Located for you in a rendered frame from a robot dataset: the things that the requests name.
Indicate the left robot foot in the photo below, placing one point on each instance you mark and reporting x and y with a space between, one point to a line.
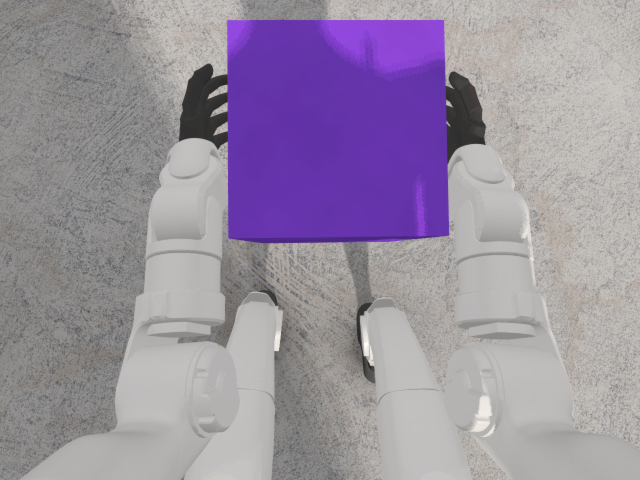
271 295

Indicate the right robot foot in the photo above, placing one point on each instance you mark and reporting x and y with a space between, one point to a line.
369 371

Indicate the robot right upper arm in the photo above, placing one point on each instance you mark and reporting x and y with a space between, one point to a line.
516 402

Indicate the robot right hand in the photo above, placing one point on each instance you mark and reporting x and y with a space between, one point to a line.
465 120

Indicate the robot foot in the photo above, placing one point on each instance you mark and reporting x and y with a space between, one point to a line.
369 371
271 295

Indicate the robot left forearm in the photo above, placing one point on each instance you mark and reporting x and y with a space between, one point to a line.
183 251

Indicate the robot left hand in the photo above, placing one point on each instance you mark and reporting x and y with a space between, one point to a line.
195 120

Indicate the carton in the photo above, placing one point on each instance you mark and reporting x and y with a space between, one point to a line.
337 130

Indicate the robot left upper arm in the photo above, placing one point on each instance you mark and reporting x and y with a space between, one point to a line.
171 400

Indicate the robot right forearm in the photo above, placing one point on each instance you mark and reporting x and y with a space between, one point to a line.
493 249

